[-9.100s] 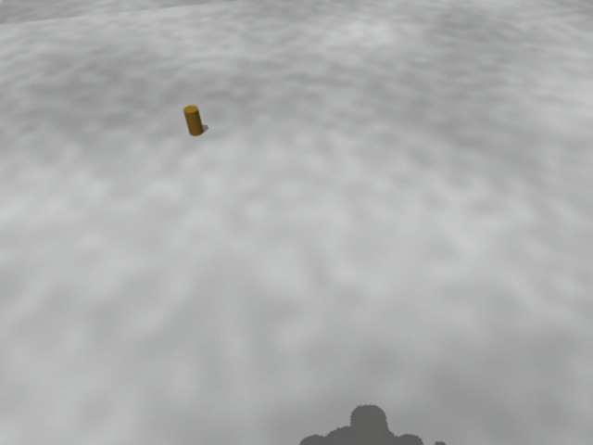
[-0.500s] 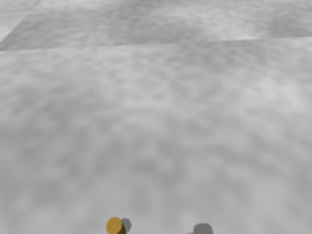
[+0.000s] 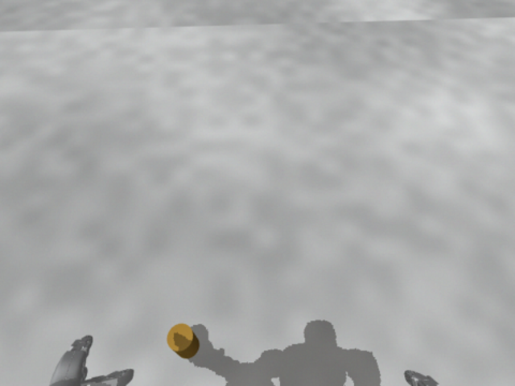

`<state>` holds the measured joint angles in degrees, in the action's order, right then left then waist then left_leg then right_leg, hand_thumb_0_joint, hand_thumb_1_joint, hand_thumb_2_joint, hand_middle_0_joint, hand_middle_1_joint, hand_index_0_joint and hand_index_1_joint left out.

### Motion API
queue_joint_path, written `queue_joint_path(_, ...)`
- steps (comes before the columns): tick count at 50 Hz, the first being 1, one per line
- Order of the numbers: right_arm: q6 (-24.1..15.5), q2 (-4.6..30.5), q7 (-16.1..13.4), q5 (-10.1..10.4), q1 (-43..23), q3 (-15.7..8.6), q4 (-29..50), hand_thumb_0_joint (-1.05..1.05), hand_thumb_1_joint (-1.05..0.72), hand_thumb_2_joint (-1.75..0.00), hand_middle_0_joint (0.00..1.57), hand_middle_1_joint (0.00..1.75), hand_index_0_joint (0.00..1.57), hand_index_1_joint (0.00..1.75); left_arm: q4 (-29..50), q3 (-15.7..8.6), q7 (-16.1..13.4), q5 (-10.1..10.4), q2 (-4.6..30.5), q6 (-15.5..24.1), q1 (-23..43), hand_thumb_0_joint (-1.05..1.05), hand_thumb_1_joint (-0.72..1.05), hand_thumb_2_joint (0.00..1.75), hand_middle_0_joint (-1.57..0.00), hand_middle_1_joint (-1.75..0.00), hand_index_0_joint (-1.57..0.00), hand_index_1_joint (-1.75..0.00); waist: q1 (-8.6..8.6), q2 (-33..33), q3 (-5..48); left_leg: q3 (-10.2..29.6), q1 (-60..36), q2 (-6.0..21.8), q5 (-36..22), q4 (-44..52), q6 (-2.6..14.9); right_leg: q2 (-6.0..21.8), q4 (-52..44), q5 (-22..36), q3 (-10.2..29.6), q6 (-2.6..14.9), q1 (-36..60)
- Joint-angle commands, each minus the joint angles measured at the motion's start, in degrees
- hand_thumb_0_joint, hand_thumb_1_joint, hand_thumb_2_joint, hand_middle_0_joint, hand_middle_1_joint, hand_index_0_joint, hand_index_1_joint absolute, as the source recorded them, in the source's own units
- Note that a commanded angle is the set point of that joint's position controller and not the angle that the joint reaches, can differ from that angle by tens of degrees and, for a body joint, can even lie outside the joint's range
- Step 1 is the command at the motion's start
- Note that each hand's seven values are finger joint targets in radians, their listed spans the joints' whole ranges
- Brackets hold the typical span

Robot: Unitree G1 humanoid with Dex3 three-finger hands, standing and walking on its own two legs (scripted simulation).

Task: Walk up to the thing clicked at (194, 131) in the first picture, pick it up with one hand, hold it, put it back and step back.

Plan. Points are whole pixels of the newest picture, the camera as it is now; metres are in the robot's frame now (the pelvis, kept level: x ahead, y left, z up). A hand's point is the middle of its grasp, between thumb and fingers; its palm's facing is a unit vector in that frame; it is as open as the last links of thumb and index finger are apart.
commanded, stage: go down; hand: left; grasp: from the side
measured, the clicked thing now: (184, 341) +0.32 +0.24 -0.69
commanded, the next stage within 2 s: none
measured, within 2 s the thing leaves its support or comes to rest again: neither
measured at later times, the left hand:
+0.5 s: hand out of the picture +0.16 +0.33 -0.24, palm faces +0.16 -0.95 -0.26, open 17.4 cm
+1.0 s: hand (87, 367) +0.21 +0.38 -0.32, palm faces +0.17 -0.96 -0.23, open 17.3 cm
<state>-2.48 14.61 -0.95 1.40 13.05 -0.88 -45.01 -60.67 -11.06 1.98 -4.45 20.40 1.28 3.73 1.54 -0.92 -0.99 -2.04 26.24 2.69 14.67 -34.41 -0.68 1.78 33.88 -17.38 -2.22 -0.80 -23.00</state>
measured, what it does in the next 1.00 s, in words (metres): lowers itself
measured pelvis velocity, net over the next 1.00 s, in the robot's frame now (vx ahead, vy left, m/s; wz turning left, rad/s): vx -0.07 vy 0.00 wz -0.06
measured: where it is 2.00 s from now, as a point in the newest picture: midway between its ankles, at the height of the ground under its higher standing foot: outside the picture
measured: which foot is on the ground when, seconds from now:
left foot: down 0.00-1.00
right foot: down 0.00-1.00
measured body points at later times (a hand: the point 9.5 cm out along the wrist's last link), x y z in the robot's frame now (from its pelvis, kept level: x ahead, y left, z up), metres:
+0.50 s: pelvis -0.03 +0.00 -0.14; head +0.11 +0.03 +0.29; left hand +0.15 +0.38 -0.22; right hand +0.18 -0.25 -0.24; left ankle +0.02 +0.13 -0.73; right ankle -0.01 -0.13 -0.73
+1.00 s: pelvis -0.07 +0.00 -0.26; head +0.13 +0.05 +0.14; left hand +0.20 +0.43 -0.30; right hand +0.12 -0.26 -0.38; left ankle +0.02 +0.13 -0.73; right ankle -0.01 -0.13 -0.73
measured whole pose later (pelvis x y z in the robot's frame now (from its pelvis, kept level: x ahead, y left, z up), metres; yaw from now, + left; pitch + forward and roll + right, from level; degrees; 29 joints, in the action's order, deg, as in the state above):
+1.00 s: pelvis -0.07 +0.00 -0.26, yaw -3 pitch +32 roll -5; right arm -10.2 17.1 -3.4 -1.6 4.6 1.4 -38.9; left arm -47.7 -38.9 30.8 9.3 35.6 21.6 8.6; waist -0.5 -1.6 8.3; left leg 4.8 103.5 4.5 35.8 -107.0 -0.7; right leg 1.0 105.3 -39.8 -4.3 -0.4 -97.4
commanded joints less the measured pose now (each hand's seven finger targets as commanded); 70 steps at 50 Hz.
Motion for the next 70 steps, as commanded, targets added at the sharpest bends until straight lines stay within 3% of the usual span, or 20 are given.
queue_joint_path(1, -2.2, 10.0, -0.4, -0.5, 0.6, -4.3, 8.5, 0.0, -0.9, -0.9, 0.2, 0.3, 0.2, 0.3, 3.1, -7.6, 1.1, -0.3, 15.0, 0.6, -3.8, 0.0, -0.11, 0.13, -0.04, -0.08, -0.05, -0.07, -2.47, 1.1, 12.5, 0.5, 1.5, -2.7, -9.2, -4.9, 0.97, -1.9, 4.0, 9.3, -0.2, 2.12, -2.6)
queue_joint_path(3, -2.6, 9.8, -0.1, -0.8, 0.2, -4.6, 10.2, 0.0, -0.9, -0.9, 0.2, 0.3, 0.2, 0.3, 4.7, -8.5, 2.9, 0.0, 14.8, 2.7, -3.4, 0.0, -0.21, 0.11, -0.04, -0.09, -0.05, -0.08, -1.67, 1.4, 13.0, 0.6, 6.6, -2.4, -6.0, -10.5, 1.11, -1.9, 9.4, 6.1, 0.2, 2.06, -9.0)
queue_joint_path(6, -3.6, 9.7, 0.3, -0.9, 0.3, -5.0, 13.2, 0.0, -0.89, -0.9, 0.2, 0.3, 0.2, 0.3, 7.6, -11.3, 5.7, 1.3, 15.2, 6.5, -6.0, 0.0, -0.36, 0.08, -0.05, -0.09, -0.06, -0.08, -2.2, 3.9, 15.5, 1.7, 11.9, -1.7, -1.6, -16.2, 1.02, -2.2, 16.7, 0.9, 0.1, 2.32, -17.4)
queue_joint_path(8, -4.2, 9.9, 0.2, -0.9, 0.1, -5.3, 14.9, 0.0, -0.89, -0.9, 0.2, 0.3, 0.2, 0.3, 15.4, -12.6, 7.4, 2.3, 16.6, 9.1, -4.4, 0.0, -0.44, 0.06, -0.06, -0.1, -0.07, -0.09, -2.22, 5.4, 19.2, 2.5, 12.8, -1.2, -0.7, -18.8, 0.97, -2.2, 20.3, -0.4, 0.0, 2.41, -20.8)
queue_joint_path(14, -5.9, 10.4, -0.6, -1.1, -1.5, -5.7, 16.3, 0.0, -0.91, -0.9, 0.2, 0.3, 0.2, 0.3, 22.7, -15.7, 11.5, 4.8, 16.6, 11.8, -9.6, 0.0, -0.58, 0.01, -0.08, -0.08, -0.08, -0.08, -1.92, 5.7, 24.8, 3.3, 18.9, -0.8, 0.4, -27.8, 1.19, -2.3, 28.9, -2.6, -0.5, 2.33, -31.3)
queue_joint_path(15, -6.3, 10.8, -0.7, -1.2, -1.9, -5.6, 16.5, 0.0, -0.91, -0.9, 0.2, 0.3, 0.2, 0.3, 23.6, -17.7, 11.9, 5.2, 18.3, 12.1, -11.4, 0.0, -0.59, 0.0, -0.08, -0.07, -0.08, -0.07, -2.96, 6.4, 26.7, 3.9, 19.5, -0.5, 0.1, -28.7, 0.98, -2.3, 30.9, -2.6, -0.8, 2.34, -32.2)
queue_joint_path(17, -6.6, 10.9, -1.1, -1.1, -2.8, -5.6, 16.8, 0.0, -0.92, -0.9, 0.2, 0.3, 0.2, 0.3, 27.1, -18.7, 12.8, 5.9, 19.0, 12.4, -12.4, 0.0, -0.6, 0.0, -0.08, -0.05, -0.09, -0.05, -3.27, 7.8, 27.0, 4.6, 21.0, -0.3, 2.8, -29.3, 0.84, -2.0, 32.9, -4.5, -0.9, 2.35, -34.9)
queue_joint_path(19, -7.0, 10.9, -1.6, -1.2, -2.7, -5.1, 16.3, 0.0, -0.91, -0.9, 0.2, 0.3, 0.2, 0.3, 28.9, -19.7, 13.7, 6.4, 20.7, 12.8, -9.0, 0.0, -0.61, 0.0, -0.09, -0.04, -0.09, -0.04, -1.74, 7.5, 27.5, 5.2, 23.5, -0.1, 4.0, -31.9, 0.9, -1.8, 35.0, -4.8, -0.7, 2.12, -37.7)
queue_joint_path(20, -7.3, 11.0, -1.9, -1.2, -2.9, -5.1, 16.2, 0.0, -0.91, -0.9, 0.2, 0.3, 0.2, 0.3, 28.0, -19.7, 14.2, 7.0, 20.2, 13.1, -7.6, 0.0, -0.61, 0.0, -0.08, -0.06, -0.09, -0.06, -0.83, 6.3, 27.9, 4.9, 25.2, -0.2, 4.1, -34.0, 1.16, -1.9, 36.0, -4.8, -0.5, 2.07, -39.5)
queue_joint_path(23, -8.1, 11.1, -2.4, -1.6, -3.5, -4.6, 15.2, 0.0, -0.91, -0.9, 0.2, 0.3, 0.2, 0.3, 25.0, -21.7, 16.5, 8.7, 21.8, 15.8, -3.0, 0.0, -0.61, 0.01, -0.08, -0.1, -0.09, -0.1, -0.6, 4.6, 27.6, 4.6, 32.2, -0.5, 6.6, -39.6, 1.74, -1.5, 39.6, -7.0, 0.1, 1.95, -43.9)
queue_joint_path(26, -9.0, 11.4, -2.8, -2.2, -4.0, -4.2, 14.7, 0.0, -0.89, -0.89, 0.2, 0.3, 0.2, 0.3, 24.2, -24.0, 19.2, 9.4, 25.3, 18.3, -0.9, 0.0, -0.61, 0.02, -0.08, -0.11, -0.09, -0.1, -1.88, 5.6, 31.3, 4.0, 35.1, -0.7, 5.2, -44.5, 1.9, -1.4, 42.1, -6.9, 1.6, 1.9, -45.8)
queue_joint_path(31, -9.4, 12.6, -2.6, -2.8, -5.0, -3.9, 14.1, 0.0, -0.89, -0.9, 0.2, 0.3, 0.2, 0.3, 21.3, -26.8, 23.0, 10.6, 27.8, 20.3, -0.8, 0.0, -0.61, 0.06, -0.08, -0.13, -0.08, -0.13, -4.52, 9.3, 36.1, 5.9, 36.6, -0.6, 4.9, -47.7, 1.12, -1.7, 48.6, -8.1, 0.3, 2.69, -52.7)
queue_joint_path(34, -9.5, 12.9, -2.6, -2.9, -5.3, -3.5, 13.6, 0.0, -0.89, -0.9, 0.2, 0.3, 0.2, 0.3, 21.0, -28.6, 24.6, 11.9, 28.7, 20.8, -0.6, 0.0, -0.61, 0.07, -0.07, -0.14, -0.08, -0.13, -4.91, 9.0, 39.2, 6.5, 37.4, -0.5, 2.6, -50.3, 1.19, -2.0, 51.5, -6.6, -0.5, 2.79, -55.1)
queue_joint_path(39, -9.7, 12.7, -2.7, -2.9, -6.3, -2.8, 13.2, 0.0, -0.89, -0.9, 0.2, 0.3, 0.2, 0.3, 21.7, -32.1, 26.0, 13.7, 32.3, 22.1, 2.3, 0.0, -0.6, 0.1, -0.07, -0.14, -0.07, -0.14, -4.92, 6.2, 39.9, 6.2, 44.5, -0.5, 6.6, -54.6, 1.76, -2.3, 53.6, -9.2, 0.1, 2.5, -56.6)
queue_joint_path(47, -10.6, 14.1, -3.8, -2.8, -6.4, -2.6, 11.9, 0.0, -0.89, -0.9, 0.2, 0.3, 0.2, 0.3, 21.6, -34.1, 28.6, 15.9, 35.4, 23.7, 7.4, 0.0, -0.53, 0.1, -0.06, -0.14, -0.07, -0.13, -4.47, 9.1, 38.2, 7.7, 50.2, 0.3, 17.7, -56.2, 1.31, -2.9, 58.9, -16.5, -0.9, 2.71, -65.0)
queue_joint_path(49, -10.8, 14.5, -3.9, -2.8, -6.0, -2.4, 11.5, 0.0, -0.89, -0.9, 0.2, 0.3, 0.2, 0.3, 20.9, -34.5, 29.3, 16.4, 35.6, 23.9, 7.8, 0.0, -0.52, 0.1, -0.06, -0.14, -0.07, -0.13, -4.7, 10.3, 38.8, 8.2, 50.3, 0.5, 18.0, -56.8, 1.14, -3.1, 60.8, -16.3, -1.5, 2.78, -66.6)
queue_joint_path(50, -10.9, 14.6, -4.1, -2.8, -5.8, -2.2, 11.3, 0.0, -0.89, -0.9, 0.2, 0.3, 0.2, 0.3, 23.1, -35.9, 29.7, 16.5, 37.8, 24.1, 8.7, 0.0, -0.53, 0.08, -0.06, -0.14, -0.07, -0.12, -5.16, 11.5, 40.4, 8.0, 49.9, 0.4, 17.5, -57.7, 1.15, -3.0, 61.4, -16.1, -1.4, 2.87, -66.6)
queue_joint_path(51, -10.9, 14.8, -4.2, -2.7, -6.3, -2.2, 11.6, 0.0, -0.89, -0.9, 0.2, 0.3, 0.2, 0.3, 20.7, -35.2, 29.9, 16.7, 37.3, 23.8, 8.5, 0.0, -0.52, 0.09, -0.06, -0.13, -0.07, -0.12, -4.8, 10.1, 38.7, 8.2, 52.0, 0.5, 19.6, -57.4, 1.24, -3.1, 61.3, -17.5, -1.7, 2.82, -67.6)
queue_joint_path(58, -11.4, 15.3, -4.8, -2.9, -5.2, -1.4, 10.2, 0.0, -0.9, -0.9, 0.2, 0.3, 0.2, 0.3, 18.2, -37.9, 32.3, 18.3, 40.0, 24.0, 8.7, 0.0, -0.51, 0.08, -0.06, -0.11, -0.06, -0.11, -5.31, 9.2, 40.1, 7.2, 55.1, 0.2, 15.5, -62.4, 1.5, -3.4, 64.1, -15.6, -1.8, 3.08, -68.7)
queue_joint_path(70, -12.0, 16.6, -5.3, -4.0, -6.3, -0.7, 8.8, 0.0, -0.9, -0.91, 0.2, 0.3, 0.2, 0.3, 16.3, -41.0, 36.5, 19.8, 45.5, 25.3, 14.9, 0.0, -0.56, 0.09, -0.06, -0.09, -0.05, -0.1, -5.14, 9.8, 39.8, 6.2, 60.6, 0.5, 16.8, -68.4, 1.57, -3.8, 68.5, -16.8, -1.9, 3.02, -72.6)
